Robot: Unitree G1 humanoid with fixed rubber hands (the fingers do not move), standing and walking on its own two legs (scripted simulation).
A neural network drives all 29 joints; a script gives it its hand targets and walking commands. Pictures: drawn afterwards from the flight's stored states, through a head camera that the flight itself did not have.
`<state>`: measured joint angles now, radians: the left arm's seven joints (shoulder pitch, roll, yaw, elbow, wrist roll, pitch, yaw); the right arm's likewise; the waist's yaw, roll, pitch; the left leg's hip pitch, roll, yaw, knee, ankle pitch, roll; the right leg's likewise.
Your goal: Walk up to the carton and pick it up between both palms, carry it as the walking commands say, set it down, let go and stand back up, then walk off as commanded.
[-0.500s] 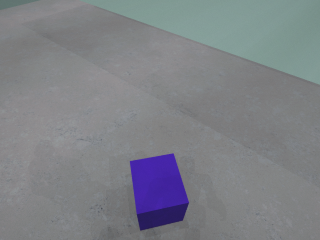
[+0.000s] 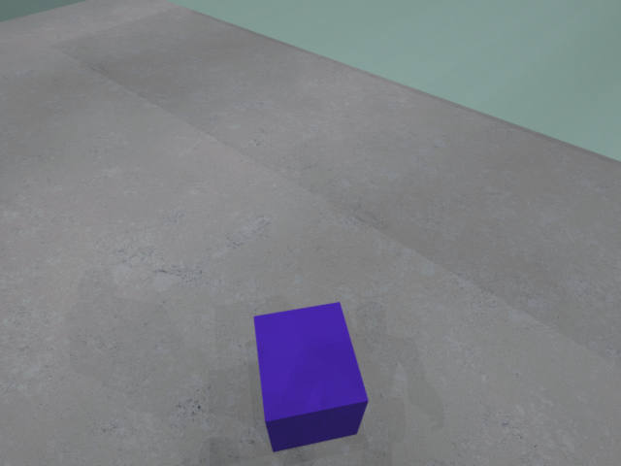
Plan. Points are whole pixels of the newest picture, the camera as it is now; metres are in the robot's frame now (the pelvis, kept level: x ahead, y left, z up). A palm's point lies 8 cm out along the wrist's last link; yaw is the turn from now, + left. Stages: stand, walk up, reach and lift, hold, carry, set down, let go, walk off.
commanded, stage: walk up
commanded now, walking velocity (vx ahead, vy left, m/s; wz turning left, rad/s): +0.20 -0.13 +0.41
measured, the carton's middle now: (306, 376) +0.48 +0.05 -0.63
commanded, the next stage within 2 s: none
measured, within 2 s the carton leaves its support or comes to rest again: neither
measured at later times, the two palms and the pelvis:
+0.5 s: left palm out of the picture +0.04 +0.27 -0.10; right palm (497, 448) +0.20 -0.23 -0.12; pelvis +0.05 +0.00 +0.00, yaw +10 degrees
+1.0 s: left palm out of the picture +0.06 +0.33 -0.13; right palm (454, 442) +0.20 -0.17 -0.10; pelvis +0.05 +0.07 +0.00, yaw +9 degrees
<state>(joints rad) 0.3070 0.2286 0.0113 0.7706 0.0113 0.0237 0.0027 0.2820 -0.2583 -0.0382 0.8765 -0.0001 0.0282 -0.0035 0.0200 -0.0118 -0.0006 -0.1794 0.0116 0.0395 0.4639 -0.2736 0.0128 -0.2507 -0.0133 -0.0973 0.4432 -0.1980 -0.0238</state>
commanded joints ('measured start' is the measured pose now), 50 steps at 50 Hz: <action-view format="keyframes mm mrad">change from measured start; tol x16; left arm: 1 -56 158 64 -25 26 -2 -5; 11 194 226 74 59 21 -41 12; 29 -30 173 84 -14 8 -5 12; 50 94 81 24 58 -1 0 3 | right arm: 1 75 -224 -70 -63 -57 7 0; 13 -144 -89 -43 -149 -39 -22 3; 50 -78 -67 -2 -107 -13 -10 6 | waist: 1 -47 115 114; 5 -29 231 85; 10 48 -5 -140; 11 102 -182 -61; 14 59 -18 82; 27 -1 -276 -12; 32 -43 296 -64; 50 11 24 -42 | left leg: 1 -178 271 -418 -174 -463 131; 4 -142 349 -502 -264 -293 169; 8 -54 173 -227 -36 114 70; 11 -393 -31 -59 309 -241 -24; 16 -471 24 -126 608 -220 -68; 23 -371 -11 -36 467 -108 -94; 29 -92 -14 44 19 133 -55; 32 20 345 -495 -140 507 63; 34 -84 299 -416 -202 200 94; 50 -83 101 -167 -99 -24 53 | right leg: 1 -178 -53 47 162 -356 37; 4 -216 -36 82 343 -205 43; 9 172 -88 63 -131 23 46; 12 292 -386 459 -306 -294 -115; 16 263 -455 305 -32 901 -126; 18 340 -385 210 14 1032 -88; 26 98 -306 54 -40 527 -75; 32 -160 -16 40 404 -440 49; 35 -159 -42 119 525 -304 55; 50 143 -104 88 -120 -43 31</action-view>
